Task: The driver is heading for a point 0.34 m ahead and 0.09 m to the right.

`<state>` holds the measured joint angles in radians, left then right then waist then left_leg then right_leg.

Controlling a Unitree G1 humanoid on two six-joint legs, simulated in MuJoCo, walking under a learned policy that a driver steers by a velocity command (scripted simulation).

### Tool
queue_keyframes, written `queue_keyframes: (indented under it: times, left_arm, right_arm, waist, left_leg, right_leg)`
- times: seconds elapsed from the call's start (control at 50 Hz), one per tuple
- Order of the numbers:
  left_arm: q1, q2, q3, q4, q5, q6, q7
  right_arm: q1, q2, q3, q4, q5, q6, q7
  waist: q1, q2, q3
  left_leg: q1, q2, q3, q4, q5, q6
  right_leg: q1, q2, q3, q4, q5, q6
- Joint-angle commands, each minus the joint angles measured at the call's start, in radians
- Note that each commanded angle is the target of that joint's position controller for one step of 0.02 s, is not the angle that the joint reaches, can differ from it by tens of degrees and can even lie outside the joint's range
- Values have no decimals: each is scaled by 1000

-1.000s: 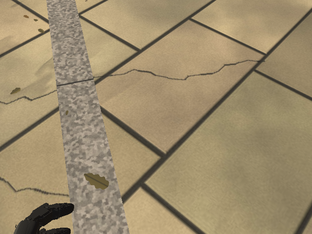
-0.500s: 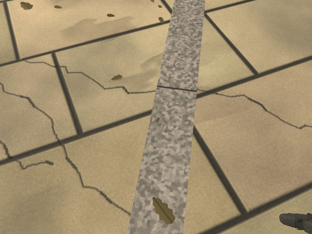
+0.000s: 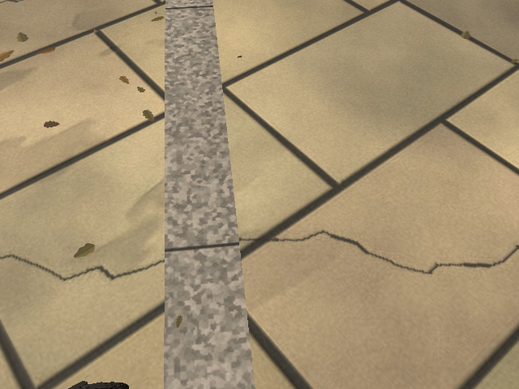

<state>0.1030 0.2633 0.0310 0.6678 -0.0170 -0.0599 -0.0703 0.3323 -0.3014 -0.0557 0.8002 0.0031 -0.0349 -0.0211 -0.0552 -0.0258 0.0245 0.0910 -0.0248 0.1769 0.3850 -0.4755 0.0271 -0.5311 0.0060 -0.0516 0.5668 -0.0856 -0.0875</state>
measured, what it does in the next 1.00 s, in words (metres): walks ahead: left foot, then right foot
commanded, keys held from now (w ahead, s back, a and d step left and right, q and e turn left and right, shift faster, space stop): w+e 0.18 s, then no key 0.82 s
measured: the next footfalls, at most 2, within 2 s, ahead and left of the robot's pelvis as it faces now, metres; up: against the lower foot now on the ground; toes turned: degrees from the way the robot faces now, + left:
left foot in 0.42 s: +0.45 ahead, +0.09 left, +0.00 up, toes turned -14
right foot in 0.72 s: +0.31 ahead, -0.14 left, +0.00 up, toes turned -11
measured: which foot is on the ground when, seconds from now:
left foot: down 0.00-0.02, up 0.04-0.40, down 0.42-1.00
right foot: down 0.00-0.44, up 0.46-0.70, down 0.72-1.00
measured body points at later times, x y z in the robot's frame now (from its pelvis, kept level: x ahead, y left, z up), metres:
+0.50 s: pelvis +0.27 +0.02 +0.00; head +0.30 +0.02 +0.45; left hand +0.41 +0.27 -0.12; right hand +0.41 -0.26 -0.08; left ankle +0.41 +0.09 -0.72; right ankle +0.13 -0.09 -0.68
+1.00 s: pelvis +0.34 -0.01 +0.01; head +0.35 -0.01 +0.46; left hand +0.47 +0.23 -0.12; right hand +0.41 -0.28 -0.11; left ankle +0.41 +0.09 -0.72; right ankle +0.28 -0.13 -0.72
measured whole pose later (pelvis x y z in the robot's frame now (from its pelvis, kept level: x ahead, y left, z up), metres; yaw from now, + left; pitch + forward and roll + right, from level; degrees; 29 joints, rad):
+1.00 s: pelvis +0.34 -0.01 +0.01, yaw -13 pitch -1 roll +0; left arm 0.27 0.22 0.03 0.85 0.01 -0.01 0.03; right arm 0.16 -0.23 -0.03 0.83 -0.01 -0.01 0.00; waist 0.00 0.00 0.02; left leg -0.32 -0.02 0.00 0.55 -0.22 0.01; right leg -0.19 -0.01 0.05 0.57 -0.36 0.02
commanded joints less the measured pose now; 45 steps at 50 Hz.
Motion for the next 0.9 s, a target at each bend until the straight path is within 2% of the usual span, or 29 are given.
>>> queue_keyframes:
  times: [0.02, 0.04, 0.06, 0.08, 0.1, 0.12, 0.14, 0.18, 0.22, 0.28, 0.32, 0.36, 0.4, 0.42, 0.44, 0.46, 0.48, 0.5, 0.52, 0.54, 0.58, 0.64, 0.68, 0.7, 0.72, 0.74, 0.76, 0.8, 0.9]
  left_arm:
    - [357, 309, 115, -16, 2, 4, 33]
    - [334, 300, 105, -32, -8, -3, 34]
    - [334, 227, 85, -33, -3, -4, 37]
    - [286, 194, 76, -37, -1, -5, 41]
    - [221, 179, 70, -46, -3, -5, 41]
    - [171, 149, 61, -59, 1, -6, 44]
    - [143, 144, 56, -72, 11, -5, 48]
    - [124, 157, 61, -68, 8, -7, 57]
    - [115, 182, 65, -55, 12, -6, 70]
    - [172, 184, 67, -16, 5, 11, 86]
    - [211, 179, 63, 9, 1, 22, 89]
    - [215, 170, 59, 22, 3, 28, 91]
    - [180, 153, 53, 25, 9, 30, 93]
    - [172, 131, 47, 23, 12, 30, 92]
    - [220, 91, 34, 10, 30, 24, 89]
    - [370, 52, 17, 43, 24, 19, 86]
    - [399, 102, 21, 59, 9, 27, 81]
    - [330, 156, 37, 55, 0, 47, 84]
    - [254, 158, 41, 48, -1, 71, 92]
    - [220, 148, 43, 40, 5, 93, 98]
    - [212, 107, 35, 45, 11, 117, 107]
    - [248, 71, 27, 84, 21, 108, 109]
    - [265, 62, 27, 108, 26, 103, 103]
    - [249, 62, 26, 107, 37, 101, 101]
    - [217, 83, 26, 89, 52, 99, 101]
    - [188, 137, 37, 80, 46, 98, 105]
    - [180, 128, 39, 96, 38, 93, 104]
    - [156, 81, 26, 100, 42, 72, 104]
    - [187, 80, 26, 124, 27, 41, 104]
  right_arm:
    - [18, -115, -17, -111, -17, -20, -16]
    - [51, -46, 14, -128, -28, -57, 7]
    - [-51, -130, -6, -147, 10, -88, 29]
    - [-120, -136, -3, -178, 33, -104, 36]
    - [-143, -123, -1, -184, 15, -111, 32]
    - [-140, -134, -10, -181, -8, -104, 27]
    - [-120, -131, -12, -180, -14, -93, 27]
    - [-86, -107, -6, -173, -21, -73, 23]
    - [-123, -78, 7, -180, -22, -61, 16]
    - [-215, -44, 21, -184, -23, -69, 22]
    - [-248, -55, 17, -188, -10, -73, 32]
    - [-250, -81, 4, -190, -15, -77, 39]
    - [-188, -100, -11, -172, -26, -84, 41]
    - [-142, -106, -16, -157, -37, -89, 39]
    - [-108, -160, -24, -168, -56, -95, 33]
    - [-73, -158, -20, -166, -67, -81, 30]
    - [-33, -92, -8, -141, -35, -65, 36]
    - [-65, -73, 0, -145, -14, -53, 42]
    - [-116, -59, 6, -148, -15, -40, 42]
    - [-180, -50, 14, -152, -19, -30, 43]
    - [-255, -64, 10, -151, -30, -10, 38]
    - [-239, -63, 6, -130, -27, 1, 26]
    - [-251, -57, 9, -121, -12, 7, 21]
    - [-236, -41, 15, -110, -9, 8, 20]
    - [-217, -25, 22, -97, -14, 5, 22]
    - [-201, -36, 17, -99, -22, 4, 26]
    - [-218, -37, 15, -98, -25, 4, 25]
    - [-222, -23, 16, -89, -20, 3, 20]
    - [-197, -14, 13, -51, -15, 4, 16]
  waist:
    - [185, -80, -301]
    - [130, -190, -422]
    - [190, -93, -377]
    - [173, -35, -240]
    - [123, 50, -137]
    - [87, 48, -89]
    - [58, 18, -67]
    - [32, -6, -51]
    - [33, -13, -18]
    - [94, -48, -64]
    - [118, -66, -87]
    - [111, -79, -96]
    - [62, -84, -105]
    - [37, -68, -117]
    - [51, 44, -200]
    - [70, 245, -327]
    - [60, 278, -403]
    - [45, 177, -326]
    - [44, 117, -244]
    - [60, 112, -169]
    - [87, 176, -91]
    - [84, 189, -130]
    - [101, 164, -138]
    - [99, 147, -123]
    - [87, 112, -91]
    - [48, 33, -38]
    - [49, -27, -7]
    - [44, -47, -3]
    - [52, -11, -43]
  left_leg:
    - [-453, 124, -15, 772, 778, -6]
    - [-762, -73, -192, 1034, -90, -45]
    - [-876, -1, -319, 1070, -50, -24]
    - [-903, 46, -301, 1001, 33, -9]
    - [-875, 82, -283, 892, 83, -12]
    - [-815, 111, -276, 812, 119, -24]
    - [-759, 119, -273, 784, 137, -40]
    - [-715, 123, -247, 698, 154, -80]
    - [-675, 105, -207, 550, 237, -113]
    - [-552, 42, -174, 303, 517, -116]
    - [-521, 21, -191, 211, 608, -101]
    - [-514, 24, -222, 154, 592, -67]
    - [-453, 29, -228, 94, 596, -22]
    - [-369, 39, -218, 46, 697, -1]
    - [-181, 169, -323, 101, 1066, 51]
    - [66, 379, -554, 131, 1290, 232]
    - [79, 437, -709, 86, 1096, 293]
    - [-3, 395, -696, 43, 818, 261]
    - [-97, 349, -638, 7, 621, 218]
    - [-209, 318, -589, -36, 471, 192]
    - [-388, 226, -467, -102, 319, 143]
    - [-401, 196, -394, -88, 333, 153]
    - [-430, 186, -371, -74, 218, 138]
    - [-460, 167, -361, -76, 116, 105]
    - [-498, 145, -348, -66, 19, 58]
    - [-491, 92, -300, -48, -20, 20]
    - [-421, 59, -254, -10, 39, -3]
    - [-346, 58, -247, 47, 152, 6]
    - [-308, 53, -233, 100, 384, 23]
  right_leg:
    - [731, -172, 358, -29, 18, -209]
    - [955, -349, 860, -172, -71, -362]
    - [943, -320, 783, -223, -147, -311]
    - [807, -285, 638, -240, -124, -267]
    - [644, -242, 543, -261, -30, -237]
    - [532, -209, 475, -283, 67, -223]
    - [446, -186, 449, -309, 119, -226]
    - [343, -162, 393, -334, 204, -233]
    - [250, -125, 284, -325, 397, -207]
    - [234, -52, 184, -262, 446, -124]
    - [285, -73, 218, -231, 359, -103]
    - [351, -113, 273, -171, 310, -85]
    - [387, -123, 306, -77, 299, -54]
    - [377, -82, 293, -2, 290, -28]
    - [301, -6, 266, 160, 95, 19]
    - [118, 83, 220, 434, -401, 91]
    - [59, 64, 234, 553, -624, 122]
    - [29, 28, 244, 607, -591, 140]
    - [10, 5, 213, 613, -545, 155]
    - [20, -22, 194, 554, -509, 163]
    - [145, -38, 137, 349, -453, 168]
    - [285, -23, 97, 147, -325, 156]
    - [381, -15, 72, -12, -148, 130]
    - [414, -16, 74, -67, -105, 112]
    - [418, -63, 130, -96, -81, 86]
    - [326, -93, 167, -108, -200, 51]
    - [215, -75, 162, -129, -352, 35]
    - [167, -71, 161, -160, -332, 60]
    - [233, -61, 145, -113, -125, 83]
